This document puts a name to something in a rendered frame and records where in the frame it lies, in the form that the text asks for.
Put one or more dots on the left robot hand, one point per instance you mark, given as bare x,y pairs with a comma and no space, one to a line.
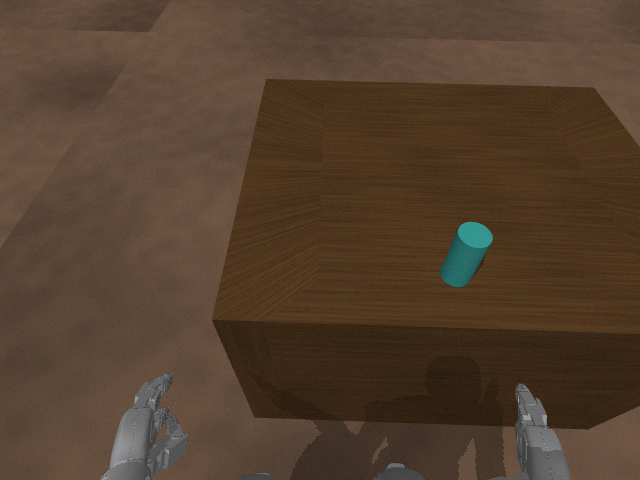
139,427

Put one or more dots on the can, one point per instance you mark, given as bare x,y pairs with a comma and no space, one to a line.
468,248

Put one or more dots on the left robot arm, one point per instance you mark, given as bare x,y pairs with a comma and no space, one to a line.
128,471

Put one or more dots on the right robot hand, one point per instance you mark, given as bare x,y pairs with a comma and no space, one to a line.
539,450

